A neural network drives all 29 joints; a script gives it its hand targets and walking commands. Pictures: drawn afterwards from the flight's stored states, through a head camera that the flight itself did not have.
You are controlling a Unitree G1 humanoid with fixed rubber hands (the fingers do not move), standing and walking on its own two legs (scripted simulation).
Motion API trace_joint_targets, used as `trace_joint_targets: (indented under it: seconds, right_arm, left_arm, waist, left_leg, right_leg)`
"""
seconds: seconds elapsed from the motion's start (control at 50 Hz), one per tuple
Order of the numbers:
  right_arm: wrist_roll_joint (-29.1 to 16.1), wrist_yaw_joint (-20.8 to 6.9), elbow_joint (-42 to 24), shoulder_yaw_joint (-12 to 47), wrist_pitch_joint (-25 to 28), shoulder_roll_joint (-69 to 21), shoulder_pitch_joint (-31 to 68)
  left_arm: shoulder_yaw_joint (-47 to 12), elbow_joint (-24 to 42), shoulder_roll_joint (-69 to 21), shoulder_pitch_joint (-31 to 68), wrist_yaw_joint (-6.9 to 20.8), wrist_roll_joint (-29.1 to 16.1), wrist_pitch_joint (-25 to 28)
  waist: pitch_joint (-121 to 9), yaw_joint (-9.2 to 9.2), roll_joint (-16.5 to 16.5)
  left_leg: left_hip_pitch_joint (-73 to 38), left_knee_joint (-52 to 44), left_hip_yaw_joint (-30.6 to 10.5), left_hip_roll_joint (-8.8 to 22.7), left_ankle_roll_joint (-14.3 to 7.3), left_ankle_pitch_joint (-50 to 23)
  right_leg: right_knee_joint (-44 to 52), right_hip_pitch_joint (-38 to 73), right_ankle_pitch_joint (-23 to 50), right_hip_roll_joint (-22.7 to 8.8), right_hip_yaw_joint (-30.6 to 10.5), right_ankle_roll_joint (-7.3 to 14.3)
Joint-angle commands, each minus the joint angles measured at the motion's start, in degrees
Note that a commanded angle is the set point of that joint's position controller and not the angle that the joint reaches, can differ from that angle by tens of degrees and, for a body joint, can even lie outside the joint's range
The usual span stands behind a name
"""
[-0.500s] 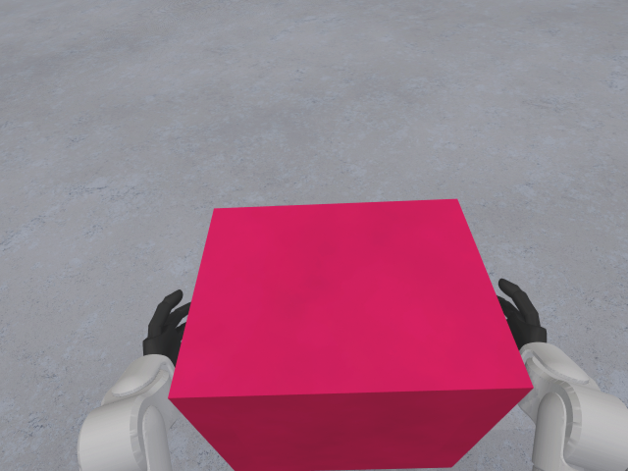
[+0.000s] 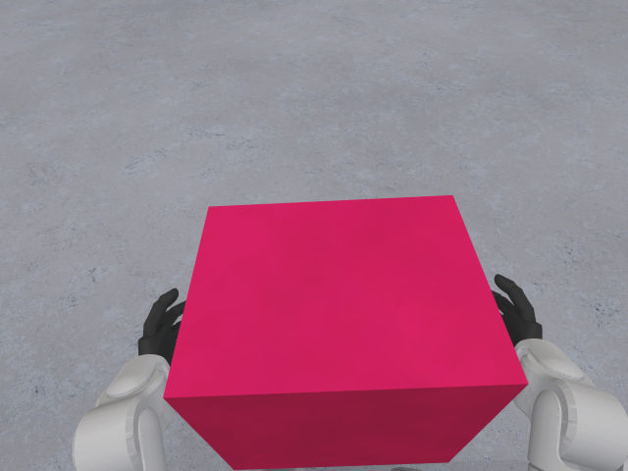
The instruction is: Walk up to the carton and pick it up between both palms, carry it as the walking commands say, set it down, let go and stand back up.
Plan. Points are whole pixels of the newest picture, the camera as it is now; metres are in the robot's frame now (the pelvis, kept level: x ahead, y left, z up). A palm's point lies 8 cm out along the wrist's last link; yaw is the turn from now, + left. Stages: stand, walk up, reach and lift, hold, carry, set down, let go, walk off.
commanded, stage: carry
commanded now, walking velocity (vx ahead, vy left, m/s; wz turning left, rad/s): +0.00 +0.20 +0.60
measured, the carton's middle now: (335, 342) +0.27 +0.00 +0.00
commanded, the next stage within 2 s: none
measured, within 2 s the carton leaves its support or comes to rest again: neither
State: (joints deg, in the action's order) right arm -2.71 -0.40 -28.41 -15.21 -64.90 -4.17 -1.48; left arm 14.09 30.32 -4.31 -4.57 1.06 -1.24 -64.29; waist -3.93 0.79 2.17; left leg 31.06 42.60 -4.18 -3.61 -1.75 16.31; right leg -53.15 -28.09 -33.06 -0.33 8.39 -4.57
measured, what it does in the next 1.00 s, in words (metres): steps to the left, turning left: right foot, then left foot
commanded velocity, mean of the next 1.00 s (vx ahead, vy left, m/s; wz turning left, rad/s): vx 0.10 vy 0.06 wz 0.08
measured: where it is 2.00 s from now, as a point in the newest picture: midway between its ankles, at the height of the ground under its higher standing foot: (252, 450)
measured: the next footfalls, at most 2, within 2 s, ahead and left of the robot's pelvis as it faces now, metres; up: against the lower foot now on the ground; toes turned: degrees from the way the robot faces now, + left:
right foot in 0.04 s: +0.03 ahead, -0.06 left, +0.00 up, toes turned -5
left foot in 0.44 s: -0.01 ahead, +0.34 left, +0.00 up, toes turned +15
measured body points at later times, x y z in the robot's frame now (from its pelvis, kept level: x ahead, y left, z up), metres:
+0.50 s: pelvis -0.06 +0.17 -0.01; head -0.05 +0.18 +0.44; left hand +0.12 +0.43 +0.06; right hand +0.23 +0.05 +0.06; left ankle -0.05 +0.33 -0.71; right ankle -0.03 -0.01 -0.68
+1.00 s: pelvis -0.13 +0.23 +0.02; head -0.13 +0.22 +0.47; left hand +0.02 +0.49 +0.10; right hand +0.16 +0.12 +0.09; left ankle -0.17 +0.37 -0.69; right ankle -0.07 +0.14 -0.71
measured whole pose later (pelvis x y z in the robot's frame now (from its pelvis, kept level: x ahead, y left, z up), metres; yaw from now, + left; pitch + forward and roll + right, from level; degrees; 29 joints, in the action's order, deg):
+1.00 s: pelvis -0.13 +0.23 +0.02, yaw +21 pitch +3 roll +2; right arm -2.9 -0.3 -29.9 -16.3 -66.1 -4.5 -2.6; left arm 13.3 30.2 -4.3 -4.0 0.4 -1.4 -65.9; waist -4.0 0.4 -0.1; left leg 23.6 41.2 -1.6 -0.6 -0.4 22.2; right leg -35.0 -21.1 -16.8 -6.1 8.7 1.5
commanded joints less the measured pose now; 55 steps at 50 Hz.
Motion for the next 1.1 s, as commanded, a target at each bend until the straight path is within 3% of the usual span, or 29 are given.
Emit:
trace_joint_targets:
  seconds: [0.0, 0.02, 0.04, 0.06, 0.08, 0.1, 0.14, 0.24, 0.32, 0.36, 0.38, 0.42, 0.46, 0.52, 0.6, 0.64, 0.68, 0.7, 0.74, 0.76, 0.84, 0.9, 0.94, 0.96, 0.98, 1.0, 1.02, 1.04, 1.08]
  right_arm:
    - [-14.6, -4.6, -18.3, 52.3, 1.0, -39.6, 21.6]
    - [-14.4, -4.7, -20.1, 52.4, 1.1, -39.3, 22.9]
    - [-15.1, -5.1, -21.4, 54.4, 0.6, -38.7, 25.8]
    - [-14.7, -4.9, -18.0, 54.4, 0.2, -38.6, 26.8]
    - [-15.4, -4.8, -19.8, 53.3, 0.9, -38.3, 29.4]
    - [-14.9, -4.0, -18.3, 53.0, 0.5, -37.9, 27.0]
    - [-15.2, -3.6, -21.5, 53.5, 1.0, -38.4, 28.6]
    - [-16.0, -1.7, -21.8, 55.5, 0.9, -40.6, 30.0]
    - [-13.9, -1.5, -18.9, 52.8, -1.1, -35.7, 26.4]
    - [-14.7, -2.1, -18.7, 52.3, -1.0, -34.9, 26.6]
    - [-13.5, -2.1, -15.1, 49.7, -1.5, -34.2, 25.3]
    - [-13.8, -3.4, -12.0, 48.1, -1.1, -34.9, 24.7]
    - [-13.2, -3.8, -12.9, 47.7, -1.0, -37.2, 22.0]
    - [-13.2, -4.7, -15.0, 47.9, 1.1, -39.6, 21.7]
    - [-13.6, -5.2, -16.4, 48.1, 1.3, -40.5, 20.5]
    - [-14.4, -4.6, -17.9, 50.6, 0.8, -38.6, 21.2]
    - [-14.1, -4.3, -18.9, 50.7, 0.4, -38.7, 22.8]
    - [-14.4, -4.1, -20.4, 51.5, 0.5, -38.4, 22.4]
    - [-14.0, -3.7, -21.5, 52.8, -0.3, -36.8, 24.4]
    - [-14.8, -3.8, -20.0, 52.7, -0.2, -37.3, 29.0]
    - [-13.9, -3.8, -14.4, 50.7, -1.1, -36.8, 25.7]
    - [-15.6, -3.5, -20.2, 52.8, -0.7, -39.0, 30.2]
    - [-15.8, -2.4, -21.3, 52.8, -1.3, -37.3, 33.7]
    - [-15.3, -2.8, -18.7, 51.6, -1.4, -36.3, 32.3]
    - [-14.8, -2.5, -16.9, 50.4, -1.5, -36.5, 29.9]
    - [-14.2, -2.3, -15.8, 48.7, -1.5, -34.2, 28.8]
    - [-14.1, -2.7, -13.7, 48.4, -1.9, -33.8, 23.1]
    - [-14.3, -2.7, -13.5, 48.9, -1.4, -34.8, 25.4]
    - [-13.3, -3.1, -12.4, 48.2, -1.5, -36.9, 24.0]
  left_arm:
    - [-51.6, 15.6, -41.4, 26.1, 3.4, -16.7, 1.6]
    - [-51.4, 14.2, -40.6, 24.4, 3.3, -16.4, 2.0]
    - [-49.6, 13.5, -38.5, 22.8, 3.5, -14.8, 2.1]
    - [-48.3, 12.7, -37.9, 23.5, 3.5, -13.8, 1.8]
    - [-48.9, 12.7, -38.9, 24.2, 3.7, -14.5, 1.9]
    - [-47.4, 12.6, -37.0, 21.5, 3.5, -14.1, 1.7]
    - [-47.4, 12.0, -38.2, 21.4, 3.9, -15.1, 1.3]
    - [-45.6, 16.1, -35.5, 21.8, 4.0, -16.2, 2.2]
    - [-45.1, 9.9, -33.7, 18.9, 3.7, -14.9, 0.2]
    - [-46.3, 11.6, -34.3, 20.0, 3.4, -14.4, 0.2]
    - [-47.0, 10.1, -35.1, 22.8, 3.1, -14.3, -0.7]
    - [-49.0, 12.2, -35.4, 28.0, 2.9, -13.5, -0.9]
    - [-50.6, 13.1, -39.4, 28.8, 2.6, -15.1, -0.1]
    - [-53.6, 15.0, -43.2, 29.5, 3.0, -17.2, 1.1]
    - [-55.5, 17.4, -44.0, 31.3, 2.8, -18.2, 0.9]
    - [-52.6, 15.4, -40.7, 26.4, 2.5, -16.4, 0.7]
    - [-52.4, 14.6, -42.2, 26.6, 2.6, -17.0, 0.4]
    - [-52.3, 15.7, -41.4, 25.6, 2.6, -17.1, 0.6]
    - [-50.3, 13.9, -38.9, 24.0, 2.8, -15.4, 0.3]
    - [-49.8, 10.9, -40.0, 24.5, 3.2, -14.8, 0.0]
    - [-48.3, 12.2, -36.0, 25.0, 2.9, -14.2, -0.5]
    - [-49.0, 14.3, -38.5, 26.2, 3.2, -15.1, -0.3]
    - [-46.5, 14.4, -34.8, 24.8, 3.1, -15.0, -0.8]
    - [-47.5, 15.1, -34.2, 27.7, 3.0, -15.6, -0.9]
    - [-48.8, 17.2, -35.0, 31.1, 2.6, -16.7, -0.9]
    - [-48.7, 16.8, -34.4, 30.8, 2.3, -16.2, -1.2]
    - [-49.8, 18.5, -33.6, 31.0, 2.2, -15.5, -1.7]
    - [-48.6, 13.0, -34.4, 29.1, 2.7, -14.0, -1.6]
    - [-51.4, 12.8, -37.2, 32.3, 3.0, -15.7, -1.8]
  waist:
    - [-19.4, -2.41, 4.7]
    - [-17.2, -2.60, -10.6]
    - [-12.2, -1.17, -23.3]
    - [-10.5, -1.43, -17.6]
    - [-11.6, -1.83, -7.1]
    - [-10.8, -1.08, -3.5]
    - [-11.7, -0.64, -8.4]
    - [-14.2, -1.06, -22.1]
    - [-12.9, -0.66, -23.2]
    - [-13.7, -0.68, -17.2]
    - [-14.6, 0.20, -3.4]
    - [-7.4, -0.38, 21.5]
    - [-14.3, -0.32, 17.9]
    - [-19.6, -0.16, 12.4]
    - [-22.1, 0.11, 16.9]
    - [-19.6, -0.81, 10.2]
    - [-21.1, -1.44, 8.1]
    - [-20.7, -1.77, 3.0]
    - [-14.0, -0.79, -19.4]
    - [-12.8, -1.18, -16.5]
    - [-9.1, -1.03, -4.6]
    - [-12.3, -1.04, -12.2]
    - [-13.4, -1.61, -18.5]
    - [-12.8, -0.51, -17.2]
    - [-16.8, -0.06, -11.3]
    - [-16.1, 0.81, -1.5]
    - [-14.3, 1.58, 13.7]
    - [-10.8, 0.52, 13.4]
    - [-5.5, 0.52, 9.6]
  left_leg:
    - [2.2, -5.4, -14.8, 7.7, -3.7, -24.7]
    - [12.3, 7.0, -6.4, 1.6, -1.0, -5.3]
    - [21.1, 23.5, 0.3, 2.1, 1.2, 11.9]
    - [19.2, 32.4, 0.5, 7.0, 1.9, 12.8]
    - [17.7, 35.1, -0.5, 8.0, 2.6, 8.8]
    - [17.0, 32.6, -0.2, 7.2, 2.8, 5.6]
    - [16.6, 25.9, 1.4, 6.0, 3.3, 2.7]
    - [13.2, 15.6, 8.8, 3.3, 3.3, 0.6]
    - [1.1, 3.9, 9.8, 6.8, 2.1, -0.7]
    - [-4.6, -8.8, 9.8, 4.6, 2.1, -0.4]
    - [-11.7, -13.5, 4.9, 5.0, 1.0, -2.0]
    - [-10.3, -26.7, -25.3, 21.0, -3.7, -10.0]
    - [-14.5, -17.0, -17.8, 17.5, -5.2, -28.9]
    - [-25.4, -9.7, -10.7, 15.3, -3.6, -50.7]
    - [-20.8, -17.5, -14.8, 16.5, -4.5, -27.9]
    - [-17.7, -16.7, -15.0, 17.3, -5.9, -26.3]
    - [-12.0, -15.8, -10.5, 14.9, -2.8, -21.0]
    - [-7.9, -10.8, -7.8, 12.6, -1.7, -18.5]
    - [1.4, 0.0, 0.8, 4.8, 1.1, 1.6]
    - [2.4, 6.1, 1.5, 6.3, 0.9, 7.9]
    - [1.0, 7.9, 3.4, 4.3, 1.9, 4.9]
    - [-1.2, 1.6, 5.4, 3.5, 2.1, 3.5]
    - [-6.6, -5.8, 8.7, 1.5, 0.1, 7.7]
    - [-13.9, -12.4, 11.5, 0.8, 0.3, 9.5]
    - [-22.8, -17.5, 10.8, 0.7, 0.0, 12.5]
    - [-29.5, -24.6, 5.0, 5.1, -1.3, 15.6]
    - [-36.7, -36.0, -15.9, 20.4, -4.0, 30.7]
    - [-35.1, -40.9, -23.7, 28.5, -6.9, 37.3]
    - [-23.9, -42.2, -19.6, 27.6, -6.1, 29.2]
  right_leg:
    - [25.8, 28.2, 17.0, -6.1, -7.0, 3.0]
    - [34.8, 33.9, 21.6, -20.8, -19.9, 7.9]
    - [35.8, 29.2, 35.8, -36.5, -30.4, 13.4]
    - [33.0, 24.3, 41.1, -36.7, -24.5, 16.8]
    - [33.3, 23.4, 40.4, -34.3, -19.9, 16.2]
    - [31.7, 22.9, 38.3, -29.3, -15.3, 11.9]
    - [26.4, 27.0, 49.7, -22.5, -6.1, 8.1]
    - [23.2, 31.4, 59.0, -20.9, 1.2, 4.8]
    - [21.5, 19.2, 38.1, -23.4, 5.8, 3.1]
    - [13.2, 17.8, 30.1, -21.2, 6.7, 2.1]
    - [6.7, 10.8, 15.8, -18.7, 6.3, 0.7]
    - [-13.5, -7.7, -8.3, -8.2, 3.3, -2.9]
    - [-17.1, -5.7, -6.4, -6.9, -3.1, -1.4]
    - [-8.7, -6.1, -3.9, -2.5, -0.6, -0.3]
    - [2.5, 3.0, 1.0, 1.3, -1.1, 2.3]
    - [17.3, 9.0, 9.8, 2.1, 0.0, 2.3]
    - [22.4, 20.1, 18.0, -2.0, -2.4, 3.1]
    - [29.7, 24.9, 18.5, -7.7, -9.8, 4.1]
    - [33.3, 22.4, 29.7, -23.8, -22.8, 10.8]
    - [30.5, 19.2, 33.8, -24.4, -19.9, 14.0]
    - [35.4, 11.2, 19.8, -19.5, -16.9, 11.8]
    - [31.7, 16.0, 28.4, -16.2, -11.4, 10.2]
    - [38.4, 14.9, 0.2, -14.4, -14.0, 10.9]
    - [38.7, 8.1, -13.0, -14.8, -13.8, 11.5]
    - [31.7, 6.8, -9.8, -12.2, -10.7, 10.7]
    - [21.3, -1.0, -4.1, -8.2, -5.3, 8.0]
    - [4.4, -13.0, 5.5, -2.1, 1.8, 4.8]
    - [0.6, -18.5, 9.2, -4.7, -1.3, 4.9]
    - [-4.9, -14.2, 14.9, -6.4, -7.5, 4.6]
